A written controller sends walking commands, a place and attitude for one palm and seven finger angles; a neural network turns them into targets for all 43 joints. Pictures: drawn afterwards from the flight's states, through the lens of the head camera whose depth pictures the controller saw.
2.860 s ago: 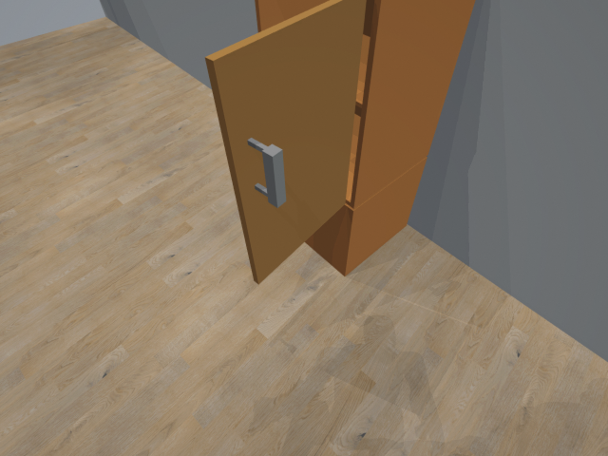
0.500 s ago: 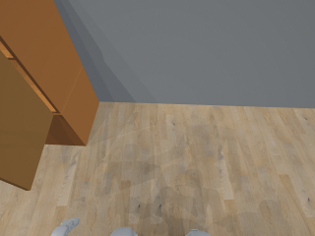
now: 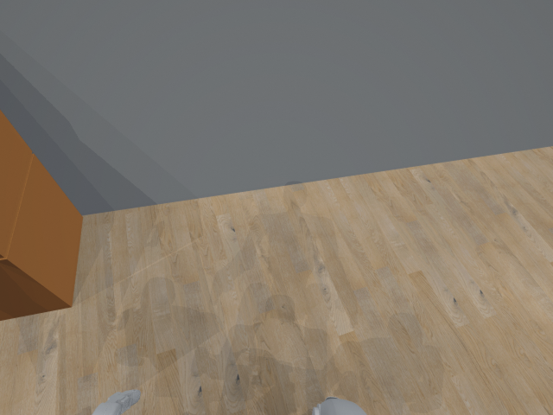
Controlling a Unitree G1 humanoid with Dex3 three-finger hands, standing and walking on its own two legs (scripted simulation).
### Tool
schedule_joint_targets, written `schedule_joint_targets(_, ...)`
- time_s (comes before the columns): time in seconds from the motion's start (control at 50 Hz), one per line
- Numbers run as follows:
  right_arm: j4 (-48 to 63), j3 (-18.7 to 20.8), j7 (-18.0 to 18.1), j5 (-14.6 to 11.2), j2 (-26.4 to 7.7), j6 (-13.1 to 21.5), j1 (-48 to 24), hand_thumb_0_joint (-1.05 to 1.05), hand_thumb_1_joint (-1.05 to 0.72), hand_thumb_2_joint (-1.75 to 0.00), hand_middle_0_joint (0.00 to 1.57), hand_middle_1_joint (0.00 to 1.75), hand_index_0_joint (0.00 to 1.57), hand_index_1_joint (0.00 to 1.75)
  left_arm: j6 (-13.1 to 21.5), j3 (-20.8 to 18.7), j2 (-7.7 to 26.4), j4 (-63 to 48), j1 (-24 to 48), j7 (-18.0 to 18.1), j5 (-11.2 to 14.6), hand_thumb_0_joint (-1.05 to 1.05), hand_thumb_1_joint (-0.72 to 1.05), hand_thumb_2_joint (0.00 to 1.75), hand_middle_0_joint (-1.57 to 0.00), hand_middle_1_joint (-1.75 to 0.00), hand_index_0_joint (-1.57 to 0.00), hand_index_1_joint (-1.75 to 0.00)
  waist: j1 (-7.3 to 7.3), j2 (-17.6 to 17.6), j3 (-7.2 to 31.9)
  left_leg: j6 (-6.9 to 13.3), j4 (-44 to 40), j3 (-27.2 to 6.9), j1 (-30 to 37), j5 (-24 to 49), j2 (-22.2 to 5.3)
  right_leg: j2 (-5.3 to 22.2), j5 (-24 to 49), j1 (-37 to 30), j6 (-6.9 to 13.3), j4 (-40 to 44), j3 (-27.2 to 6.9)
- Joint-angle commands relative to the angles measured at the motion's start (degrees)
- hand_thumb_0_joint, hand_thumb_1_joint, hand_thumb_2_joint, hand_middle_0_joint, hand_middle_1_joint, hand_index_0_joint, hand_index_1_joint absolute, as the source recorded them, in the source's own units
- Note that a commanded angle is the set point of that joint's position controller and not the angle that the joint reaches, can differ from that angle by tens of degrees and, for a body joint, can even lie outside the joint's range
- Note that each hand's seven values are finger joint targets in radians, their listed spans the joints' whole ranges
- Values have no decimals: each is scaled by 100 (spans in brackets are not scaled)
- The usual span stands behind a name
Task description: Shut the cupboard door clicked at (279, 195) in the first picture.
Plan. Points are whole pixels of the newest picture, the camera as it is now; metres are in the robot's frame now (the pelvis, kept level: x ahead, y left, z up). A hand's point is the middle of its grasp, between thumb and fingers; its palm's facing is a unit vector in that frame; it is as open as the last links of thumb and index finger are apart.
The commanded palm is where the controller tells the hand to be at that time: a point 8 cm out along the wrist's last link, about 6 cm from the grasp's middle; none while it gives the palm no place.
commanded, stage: walk around to get in front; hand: left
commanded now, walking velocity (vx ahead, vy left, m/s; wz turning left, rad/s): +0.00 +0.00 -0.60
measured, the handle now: out of the picture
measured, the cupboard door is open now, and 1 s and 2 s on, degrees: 97 97 97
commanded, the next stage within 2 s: none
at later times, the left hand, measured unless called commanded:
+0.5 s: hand out of the picture +0.13 +0.14 -0.18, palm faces -0.23 -0.95 -0.22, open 7.4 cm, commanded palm none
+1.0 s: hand (255, 360) +0.22 +0.05 -0.16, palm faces -0.54 -0.79 -0.29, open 7.4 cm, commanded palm none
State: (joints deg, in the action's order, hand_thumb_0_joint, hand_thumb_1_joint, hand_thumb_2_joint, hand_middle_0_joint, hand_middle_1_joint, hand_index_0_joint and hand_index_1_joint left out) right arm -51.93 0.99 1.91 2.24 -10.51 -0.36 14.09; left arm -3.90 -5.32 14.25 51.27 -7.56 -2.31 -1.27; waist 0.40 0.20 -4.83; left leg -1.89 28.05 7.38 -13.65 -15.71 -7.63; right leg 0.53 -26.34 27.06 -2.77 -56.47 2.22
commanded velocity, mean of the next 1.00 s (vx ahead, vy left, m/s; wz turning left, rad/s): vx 0.01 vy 0.00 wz -0.60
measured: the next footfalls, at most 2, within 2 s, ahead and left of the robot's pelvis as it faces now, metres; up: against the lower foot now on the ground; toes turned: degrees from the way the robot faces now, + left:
right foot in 0.12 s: +0.03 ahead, -0.14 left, +0.00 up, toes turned -9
left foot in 0.52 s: +0.10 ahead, +0.08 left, +0.00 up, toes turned -16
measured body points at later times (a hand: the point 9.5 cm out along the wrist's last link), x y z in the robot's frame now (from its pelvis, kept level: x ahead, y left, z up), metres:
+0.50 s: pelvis +0.02 -0.03 -0.01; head +0.07 -0.03 +0.44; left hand +0.15 +0.19 -0.16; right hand +0.06 -0.30 -0.14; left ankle +0.06 +0.10 -0.74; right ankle -0.01 -0.13 -0.74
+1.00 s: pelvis +0.02 -0.07 -0.01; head +0.06 -0.12 +0.44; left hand +0.25 +0.09 -0.14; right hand -0.08 -0.33 -0.16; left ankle +0.07 +0.07 -0.67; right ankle -0.04 -0.15 -0.74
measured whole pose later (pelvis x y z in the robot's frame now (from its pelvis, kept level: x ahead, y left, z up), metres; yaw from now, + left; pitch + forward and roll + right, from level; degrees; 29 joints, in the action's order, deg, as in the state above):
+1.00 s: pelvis +0.02 -0.07 -0.01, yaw -36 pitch +2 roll +1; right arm -52.6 3.4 1.4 0.6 -15.7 -3.7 9.8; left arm -1.5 -4.0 12.8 51.6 -8.8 0.2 -1.1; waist 0.0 -1.5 -6.3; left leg -5.2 61.4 2.8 -26.9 -27.6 -5.4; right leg -0.5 -17.5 17.2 1.7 -32.9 -0.3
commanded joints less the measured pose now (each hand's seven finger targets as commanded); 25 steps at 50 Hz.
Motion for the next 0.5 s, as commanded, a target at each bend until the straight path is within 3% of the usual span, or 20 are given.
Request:
schedule_joint_targets(0.0,184,426,37,-16,-1399,52,463,0,-90,-90,20,30,20,30,212,31,184,-513,372,-38,26,0,90,90,-20,-30,-20,-30,-333,-1460,841,689,-210,-281,1184,3403,-1135,-81,49,-287,79,1373,427)
schedule_joint_targets(0.02,198,450,13,-28,-1418,34,456,0,-90,-90,20,30,20,30,229,27,233,-478,272,-29,18,0,90,90,-20,-30,-20,-30,-307,-1410,839,614,-64,-177,1134,3332,-1145,-129,269,-540,124,1773,497)
schedule_joint_targets(0.04,211,468,-1,-49,-1452,20,344,0,-90,-90,20,30,20,30,239,9,292,-411,79,-19,23,0,90,90,-20,-30,-20,-30,-178,-1312,861,484,167,-89,877,3059,-1139,-134,763,-1000,172,2298,514)
schedule_joint_targets(0.06,260,473,-15,-86,-1437,7,184,0,-90,-90,20,30,20,30,263,-35,451,-275,-314,4,13,0,90,90,-20,-30,-20,-30,58,-970,920,260,731,46,368,2524,-1009,-71,1599,-1806,270,3065,404)
schedule_joint_targets(0.08,413,436,-44,-171,-1118,-9,75,0,-90,-90,20,30,20,30,311,-157,1042,-125,-808,85,-54,0,90,90,-20,-30,-20,-30,288,527,1120,-97,1895,489,-866,952,-515,1018,3181,-2996,630,3513,-965)
schedule_joint_targets(0.1,745,301,-46,-184,-742,-37,-459,0,-90,-90,20,30,20,30,320,-282,1589,23,-1217,190,-26,0,90,90,-20,-30,-20,-30,561,1989,964,-298,3224,266,-2060,-2267,278,2220,5400,-3092,1281,3550,-2578)
schedule_joint_targets(0.12,740,308,11,-188,-887,-126,-485,0,-90,-90,20,30,20,30,310,-273,1523,58,-1306,270,48,0,90,90,-20,-30,-20,-30,572,1581,973,-223,3784,-573,-2124,-2181,127,2310,5312,-2856,1580,3498,-2397)
schedule_joint_targets(0.14,636,313,7,-207,-821,-159,-507,0,-90,-90,20,30,20,30,289,-231,1304,-44,-955,298,42,0,90,90,-20,-30,-20,-30,399,1268,646,-215,3983,-725,-2241,-1770,21,1982,4044,-2413,1603,3648,-2198)
schedule_joint_targets(0.16,524,327,3,-184,-851,-178,-532,0,-90,-90,20,30,20,30,273,-201,1114,-155,-537,323,22,0,90,90,-20,-30,-20,-30,219,1373,543,-263,4038,-744,-2264,-1349,0,1588,3628,-2202,1443,3652,-2060)
schedule_joint_targets(0.18,469,347,-22,-160,-889,-196,-517,0,-90,-90,20,30,20,30,280,-148,969,-225,-312,329,31,0,90,90,-20,-30,-20,-30,111,1296,491,-305,3995,-745,-2101,-1047,31,1383,3627,-1953,1313,3629,-1777)
schedule_joint_targets(0.22,405,343,-64,-151,-797,-202,-410,0,-90,-90,20,30,20,30,321,-109,862,-289,-216,345,12,0,90,90,-20,-30,-20,-30,-15,983,644,-325,3643,-680,-1725,-739,146,1184,3712,-1773,1237,3559,-1553)
schedule_joint_targets(0.26,382,331,-68,-156,-721,-198,-436,0,-90,-90,20,30,20,30,336,-110,893,-304,-295,344,-3,0,90,90,-20,-30,-20,-30,-7,676,769,-335,3137,-622,-1543,-703,289,1158,3617,-1791,1304,3542,-1653)
schedule_joint_targets(0.36,490,314,-37,-195,-667,-129,-634,0,-90,-90,20,30,20,30,298,-167,988,-234,-447,322,-31,0,90,90,-20,-30,-20,-30,111,781,814,-275,1908,-601,-1187,-838,516,1142,3421,-1852,1408,3446,-2206)
schedule_joint_targets(0.4,475,319,-6,-220,-678,-93,-523,0,-90,-90,20,30,20,30,274,-184,991,-232,-342,312,-27,0,90,90,-20,-30,-20,-30,32,886,805,-224,1271,-605,-792,-749,611,1061,3540,-1665,1323,3317,-2331)
schedule_joint_targets(0.44,363,319,33,-230,-728,-50,-129,0,-90,-90,20,30,20,30,244,-172,924,-257,-127,302,8,0,90,90,-20,-30,-20,-30,-206,828,799,-165,265,-613,30,-53,609,855,3153,-1134,1025,3086,-2296)
schedule_joint_targets(0.46,271,341,62,-207,-903,3,138,0,-90,-90,20,30,20,30,219,-132,753,-321,-33,286,40,0,90,90,-20,-30,-20,-30,-326,411,863,-69,-459,-799,796,278,294,521,2441,-512,754,2771,-2056)
schedule_joint_targets(0.48,285,426,82,-108,-1412,61,208,0,-90,-90,20,30,20,30,192,-63,393,-420,-175,235,105,0,90,90,-20,-30,-20,-30,-313,-1119,836,392,-1150,-2245,1347,268,-1015,-289,756,506,400,1831,-1334)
